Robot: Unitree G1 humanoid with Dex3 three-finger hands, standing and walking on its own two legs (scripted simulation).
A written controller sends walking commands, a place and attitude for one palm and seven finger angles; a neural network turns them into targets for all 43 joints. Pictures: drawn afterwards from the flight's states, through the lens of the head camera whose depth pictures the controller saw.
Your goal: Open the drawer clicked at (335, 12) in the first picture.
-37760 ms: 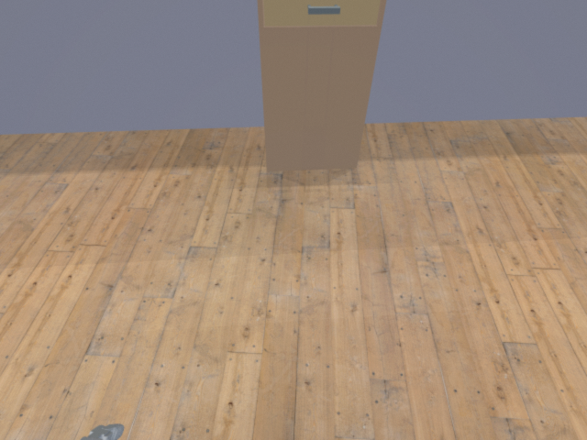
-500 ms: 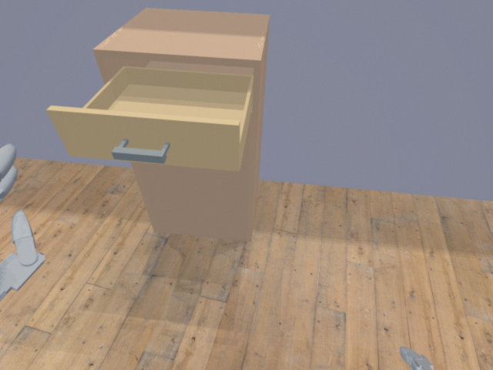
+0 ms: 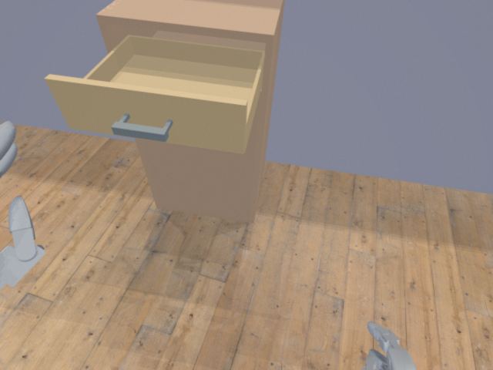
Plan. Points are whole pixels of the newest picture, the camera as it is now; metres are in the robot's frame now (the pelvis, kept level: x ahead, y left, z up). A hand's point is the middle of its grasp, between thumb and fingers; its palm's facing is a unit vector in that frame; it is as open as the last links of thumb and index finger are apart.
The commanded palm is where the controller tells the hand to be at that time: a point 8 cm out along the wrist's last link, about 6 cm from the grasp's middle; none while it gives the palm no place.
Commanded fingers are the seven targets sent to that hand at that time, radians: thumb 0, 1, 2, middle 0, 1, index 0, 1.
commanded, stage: stop stepping back and stand still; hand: left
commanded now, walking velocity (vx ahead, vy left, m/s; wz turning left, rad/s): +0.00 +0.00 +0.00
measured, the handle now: (143, 126) +0.59 +0.27 +0.04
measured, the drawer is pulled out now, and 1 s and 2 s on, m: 0.30 0.30 0.30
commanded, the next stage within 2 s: let the arm hang, fingers relaxed in 0.50 s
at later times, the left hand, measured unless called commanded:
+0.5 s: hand (2, 223) +0.21 +0.26 +0.22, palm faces +0.38 -0.79 -0.48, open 7.4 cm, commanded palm +0.15 +0.31 +0.23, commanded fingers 0.00 0.90 0.90 -0.20 -0.30 -0.20 -0.30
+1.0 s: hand out of the picture -0.04 +0.21 -0.19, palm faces +0.01 -0.99 -0.15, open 7.0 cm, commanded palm none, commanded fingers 0.00 0.90 0.90 -0.20 -0.30 -0.20 -0.30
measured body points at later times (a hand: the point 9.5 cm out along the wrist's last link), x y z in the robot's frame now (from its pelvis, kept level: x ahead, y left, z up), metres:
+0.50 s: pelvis +0.02 +0.04 +0.00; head +0.03 +0.05 +0.45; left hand +0.18 +0.30 +0.25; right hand +0.19 -0.18 -0.08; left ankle +0.05 +0.12 -0.74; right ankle -0.01 -0.06 -0.74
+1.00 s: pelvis -0.02 +0.03 +0.00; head +0.01 +0.07 +0.44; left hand -0.04 +0.26 -0.17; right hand -0.03 -0.22 -0.14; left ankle +0.05 +0.12 -0.74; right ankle -0.01 -0.06 -0.74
